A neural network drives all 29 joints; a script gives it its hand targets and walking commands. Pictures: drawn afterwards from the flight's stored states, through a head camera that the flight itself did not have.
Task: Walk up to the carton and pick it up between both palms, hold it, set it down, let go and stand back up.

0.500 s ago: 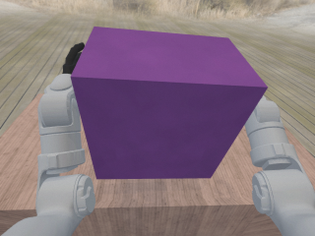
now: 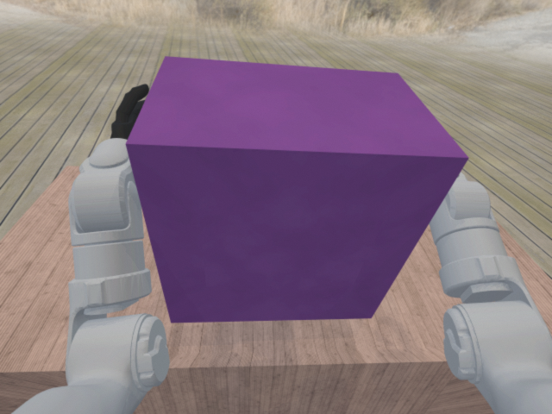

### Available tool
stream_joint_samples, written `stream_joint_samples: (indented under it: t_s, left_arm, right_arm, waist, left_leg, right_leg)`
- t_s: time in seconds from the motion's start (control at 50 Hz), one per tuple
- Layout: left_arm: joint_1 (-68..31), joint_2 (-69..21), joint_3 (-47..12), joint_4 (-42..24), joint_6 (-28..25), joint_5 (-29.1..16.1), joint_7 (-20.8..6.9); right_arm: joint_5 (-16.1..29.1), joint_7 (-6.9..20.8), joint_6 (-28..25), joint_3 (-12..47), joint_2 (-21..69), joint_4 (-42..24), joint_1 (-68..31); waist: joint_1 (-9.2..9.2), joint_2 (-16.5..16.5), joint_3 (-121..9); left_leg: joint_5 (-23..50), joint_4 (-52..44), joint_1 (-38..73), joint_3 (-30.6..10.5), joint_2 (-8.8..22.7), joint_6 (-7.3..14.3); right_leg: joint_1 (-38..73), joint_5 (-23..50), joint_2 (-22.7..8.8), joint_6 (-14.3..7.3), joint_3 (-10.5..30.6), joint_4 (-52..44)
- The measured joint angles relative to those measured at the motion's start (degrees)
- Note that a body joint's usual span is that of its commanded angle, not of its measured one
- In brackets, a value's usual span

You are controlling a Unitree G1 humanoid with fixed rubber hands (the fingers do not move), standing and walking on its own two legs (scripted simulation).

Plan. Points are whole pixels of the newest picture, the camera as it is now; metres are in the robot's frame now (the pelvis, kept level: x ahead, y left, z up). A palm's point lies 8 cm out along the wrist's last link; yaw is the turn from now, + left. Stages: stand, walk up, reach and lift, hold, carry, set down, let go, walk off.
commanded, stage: hold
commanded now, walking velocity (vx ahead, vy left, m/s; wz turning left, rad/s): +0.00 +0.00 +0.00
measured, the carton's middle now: (280, 202) +0.32 +0.00 +0.22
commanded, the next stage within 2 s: set down in 0.44 s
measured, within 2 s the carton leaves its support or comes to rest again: neither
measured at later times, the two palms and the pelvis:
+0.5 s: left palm (126, 138) +0.34 +0.19 +0.29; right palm (414, 155) +0.36 -0.19 +0.27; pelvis -0.01 +0.00 +0.00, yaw +0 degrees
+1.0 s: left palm (148, 161) +0.37 +0.18 +0.24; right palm (401, 195) +0.38 -0.20 +0.19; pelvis +0.01 +0.00 +0.00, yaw +1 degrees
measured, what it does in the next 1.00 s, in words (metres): stands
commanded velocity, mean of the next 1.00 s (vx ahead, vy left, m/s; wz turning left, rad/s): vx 0.00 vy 0.00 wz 0.00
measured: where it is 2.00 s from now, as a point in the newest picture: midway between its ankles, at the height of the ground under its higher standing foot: outside the picture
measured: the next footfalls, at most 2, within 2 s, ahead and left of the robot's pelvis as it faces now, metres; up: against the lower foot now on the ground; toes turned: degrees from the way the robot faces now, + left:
none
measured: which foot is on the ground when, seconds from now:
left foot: down 0.00-1.00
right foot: down 0.00-1.00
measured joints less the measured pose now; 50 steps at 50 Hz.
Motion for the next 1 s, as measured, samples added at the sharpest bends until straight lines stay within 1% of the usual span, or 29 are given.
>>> stream_joint_samples:
  t_s: [0.16, 0.32, 0.44, 0.5, 0.54, 0.64, 0.7, 0.78, 0.88, 1.0]
  left_arm:
    - [-0.2, -0.2, -0.1, 0.0, -0.6, -0.3, 0.2]
    - [-1.2, 0.0, 0.6, 2.0, -0.7, -0.3, 0.0]
    - [-2.6, 0.5, 1.1, 4.5, -1.3, -0.5, -0.2]
    - [-3.4, 1.1, 0.7, 4.4, -1.7, -0.7, -0.1]
    - [-4.0, 1.1, 1.1, 4.5, -3.0, -0.7, -0.5]
    - [-4.1, 0.6, 2.7, 5.9, -8.0, 0.5, -3.1]
    - [-3.4, -0.3, 2.8, 5.9, -10.6, 1.6, -4.0]
    - [-2.1, -1.6, 2.3, 6.1, -12.7, 3.0, -4.3]
    - [0.6, -2.3, 0.9, 5.0, -14.2, 3.0, -3.9]
    - [4.0, -2.6, -2.3, 2.3, -17.9, 0.1, -0.7]
  right_arm:
    - [-0.3, 0.0, 0.2, -0.5, -0.1, -1.0, 0.2]
    - [-0.5, -0.1, 0.3, 0.2, -0.4, 0.4, -0.7]
    - [-1.3, 0.1, 0.2, -1.2, 0.5, 2.8, -2.3]
    - [-1.5, 0.2, -0.5, -1.5, 0.5, 2.5, -2.6]
    - [-2.3, 0.2, -1.5, -2.2, 0.7, 1.6, -2.5]
    - [-5.3, 0.6, -5.3, -4.4, 2.5, 0.7, -1.1]
    - [-7.0, 2.0, -8.7, -5.5, 3.2, 1.1, 0.5]
    - [-8.6, 4.1, -12.3, -6.4, 3.5, 2.2, 3.0]
    - [-9.7, 4.8, -15.9, -6.0, 3.9, 1.9, 6.7]
    - [-9.4, 4.2, -20.4, -4.9, 3.4, -1.5, 10.9]
  waist:
    - [-0.3, 0.3, 0.0]
    - [0.14, 0.2, -0.4]
    - [0.47, -0.1, -0.9]
    - [0.36, 0.0, -0.8]
    - [-0.3, -0.2, 0.2]
    - [-1.54, -1.2, 1.8]
    - [-1.65, -1.8, 2.8]
    - [-0.98, -2.0, 4.5]
    - [-0.13, -1.4, 6.6]
    - [0.67, -0.5, 7.3]
  left_leg:
    - [0.2, 0.1, -0.5, -0.1, 0.1, 0.0]
    - [0.6, -0.4, -0.2, 0.1, 0.2, 0.0]
    - [0.8, -0.4, -1.1, -0.1, 0.1, -0.1]
    - [0.8, -0.2, -1.4, -0.4, 0.1, -0.2]
    - [0.9, -0.1, -0.8, -0.9, -0.2, -0.1]
    - [0.9, -0.9, 1.2, -1.2, -0.6, 0.0]
    - [0.7, -1.4, 2.6, -0.9, -0.8, 0.0]
    - [0.4, -1.8, 4.2, -0.4, -1.1, 0.2]
    - [0.0, -1.5, 4.3, -0.3, -1.2, 0.3]
    - [-0.5, -0.6, 2.7, -0.9, -1.2, 0.1]
  right_leg:
    - [-0.5, 0.2, 0.1, -0.1, 0.0, 0.2]
    - [-0.6, 0.4, 0.2, -0.2, 0.2, 0.2]
    - [-1.6, 0.2, 0.1, -0.4, -0.1, 0.8]
    - [-1.6, 0.2, 0.1, -0.3, -0.4, 0.7]
    - [-0.9, 0.1, -0.1, -0.3, -0.9, 0.6]
    - [1.0, -0.4, -0.5, -0.1, -1.2, 0.6]
    - [2.0, -0.8, -0.7, 0.0, -0.9, 0.8]
    - [3.0, -1.4, -1.0, 0.1, -0.4, 1.2]
    - [3.1, -1.8, -1.1, 0.3, -0.2, 1.6]
    - [2.2, -2.0, -1.1, 0.4, -0.8, 1.4]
